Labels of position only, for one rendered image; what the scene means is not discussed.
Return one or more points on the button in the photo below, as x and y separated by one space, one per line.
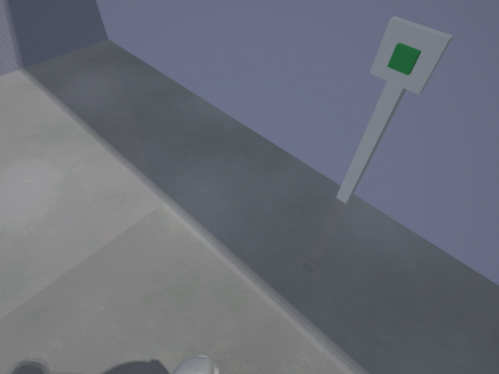
403 58

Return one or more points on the panel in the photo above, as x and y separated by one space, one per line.
432 44

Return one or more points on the robot left thigh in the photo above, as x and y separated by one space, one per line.
197 365

